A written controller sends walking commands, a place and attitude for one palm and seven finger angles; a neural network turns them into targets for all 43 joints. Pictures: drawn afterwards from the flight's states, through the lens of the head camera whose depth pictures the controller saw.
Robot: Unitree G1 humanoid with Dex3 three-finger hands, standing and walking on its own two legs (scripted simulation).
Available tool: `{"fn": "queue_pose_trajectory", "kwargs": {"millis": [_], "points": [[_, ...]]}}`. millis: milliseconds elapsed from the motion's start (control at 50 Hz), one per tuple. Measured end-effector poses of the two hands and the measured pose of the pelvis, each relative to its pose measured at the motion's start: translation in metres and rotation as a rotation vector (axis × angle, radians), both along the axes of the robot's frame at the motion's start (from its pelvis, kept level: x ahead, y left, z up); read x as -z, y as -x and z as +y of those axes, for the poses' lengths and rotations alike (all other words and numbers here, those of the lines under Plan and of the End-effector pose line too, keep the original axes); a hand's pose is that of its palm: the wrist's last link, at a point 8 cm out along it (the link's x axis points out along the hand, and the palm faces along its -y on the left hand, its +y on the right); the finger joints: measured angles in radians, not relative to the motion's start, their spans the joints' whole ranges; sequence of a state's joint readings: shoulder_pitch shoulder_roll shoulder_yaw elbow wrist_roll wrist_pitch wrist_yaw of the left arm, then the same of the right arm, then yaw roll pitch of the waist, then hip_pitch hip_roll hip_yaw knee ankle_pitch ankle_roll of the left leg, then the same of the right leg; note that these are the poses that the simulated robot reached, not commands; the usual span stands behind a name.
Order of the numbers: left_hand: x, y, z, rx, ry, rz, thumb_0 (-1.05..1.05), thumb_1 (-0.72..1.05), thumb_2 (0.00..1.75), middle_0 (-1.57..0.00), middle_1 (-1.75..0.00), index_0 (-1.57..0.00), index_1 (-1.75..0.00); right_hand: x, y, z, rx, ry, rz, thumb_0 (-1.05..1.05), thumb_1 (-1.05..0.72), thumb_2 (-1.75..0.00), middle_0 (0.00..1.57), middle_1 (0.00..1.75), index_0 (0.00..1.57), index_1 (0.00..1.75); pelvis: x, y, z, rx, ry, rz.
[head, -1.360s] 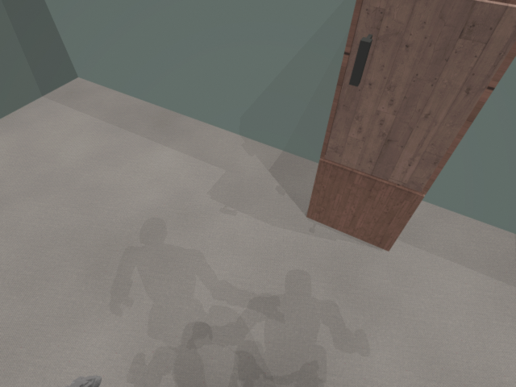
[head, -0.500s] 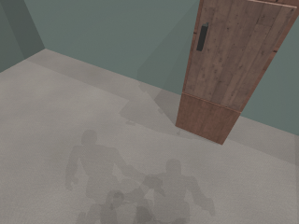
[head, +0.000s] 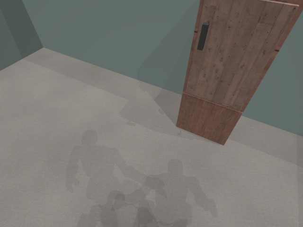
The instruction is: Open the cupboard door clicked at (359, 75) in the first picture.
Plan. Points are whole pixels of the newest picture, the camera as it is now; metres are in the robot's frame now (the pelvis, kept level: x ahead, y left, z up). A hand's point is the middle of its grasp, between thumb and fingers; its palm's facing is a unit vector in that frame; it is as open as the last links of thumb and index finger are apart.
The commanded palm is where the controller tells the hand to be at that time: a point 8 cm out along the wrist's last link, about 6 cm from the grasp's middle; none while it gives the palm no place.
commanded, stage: look at it before walking up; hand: left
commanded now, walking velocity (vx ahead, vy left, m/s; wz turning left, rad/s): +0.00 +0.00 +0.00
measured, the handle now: (204, 35) +0.96 -0.21 +0.06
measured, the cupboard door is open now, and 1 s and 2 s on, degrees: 0 0 0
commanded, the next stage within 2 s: turn to face it in 0.08 s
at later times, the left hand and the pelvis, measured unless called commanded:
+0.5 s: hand out of the picture +0.07 +0.21 -0.18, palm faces -0.12 -0.95 -0.28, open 7.4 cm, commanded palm none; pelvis -0.01 +0.00 -0.02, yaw -8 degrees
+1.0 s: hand out of the picture +0.08 +0.21 -0.19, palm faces -0.23 -0.95 -0.22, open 7.4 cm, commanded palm none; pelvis -0.03 +0.03 -0.01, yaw -18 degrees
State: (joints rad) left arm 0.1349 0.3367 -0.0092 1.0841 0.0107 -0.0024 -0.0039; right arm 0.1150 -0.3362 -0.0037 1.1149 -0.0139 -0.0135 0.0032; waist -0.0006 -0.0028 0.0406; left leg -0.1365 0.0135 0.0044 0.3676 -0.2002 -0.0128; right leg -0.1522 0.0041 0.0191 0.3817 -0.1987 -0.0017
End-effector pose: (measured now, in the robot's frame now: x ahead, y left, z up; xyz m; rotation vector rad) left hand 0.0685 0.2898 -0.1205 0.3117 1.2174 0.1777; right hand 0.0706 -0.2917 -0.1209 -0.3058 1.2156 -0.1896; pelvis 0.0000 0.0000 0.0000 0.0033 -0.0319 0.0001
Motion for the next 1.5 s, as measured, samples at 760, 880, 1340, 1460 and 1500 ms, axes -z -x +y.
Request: {"fn": "queue_pose_trajectory", "kwargs": {"millis": [760,880,1340,1460,1500], "points": [[0.019,0.017,-0.075,0.113,0.088,0.103,0.01,0.91,0.89,-0.21,-0.3,-0.2,-0.3,0.03,0.062,0.023,0.251,-0.119,-0.011,0.01,-0.91,-0.9,0.2,0.3,0.2,0.3,0.01,0.019,-0.012,0.224,-0.027,0.039],[0.02,0.006,-0.061,0.15,0.096,0.086,0.01,0.91,0.89,-0.21,-0.3,-0.2,-0.3,0.017,0.072,0.032,0.297,-0.086,-0.04,0.01,-0.91,-0.9,0.2,0.3,0.2,0.3,0.006,0.023,0.003,0.272,-0.022,0.052],[0.023,-0.06,-0.07,0.408,0.111,0.036,0.01,0.91,0.9,-0.2,-0.29,-0.2,-0.3,0.034,0.21,0.104,0.559,-0.151,0.087,0.01,-0.9,-0.9,0.2,0.3,0.2,0.3,0.014,0.028,0.019,0.443,0.003,0.039],[0.024,-0.042,-0.091,0.361,0.135,0.053,0.0,0.91,0.89,-0.2,-0.29,-0.2,-0.3,0.032,0.219,0.093,0.569,-0.178,0.194,0.01,-0.91,-0.9,0.2,0.3,0.2,0.3,0.009,0.01,0.004,0.437,0.015,0.03],[0.026,-0.03,-0.091,0.346,0.135,0.107,0.0,0.92,0.89,-0.2,-0.3,-0.2,-0.3,0.028,0.204,0.085,0.571,-0.17,0.173,0.01,-0.91,-0.9,0.2,0.3,0.2,0.3,0.007,0.001,0.001,0.436,0.012,0.029]]}}
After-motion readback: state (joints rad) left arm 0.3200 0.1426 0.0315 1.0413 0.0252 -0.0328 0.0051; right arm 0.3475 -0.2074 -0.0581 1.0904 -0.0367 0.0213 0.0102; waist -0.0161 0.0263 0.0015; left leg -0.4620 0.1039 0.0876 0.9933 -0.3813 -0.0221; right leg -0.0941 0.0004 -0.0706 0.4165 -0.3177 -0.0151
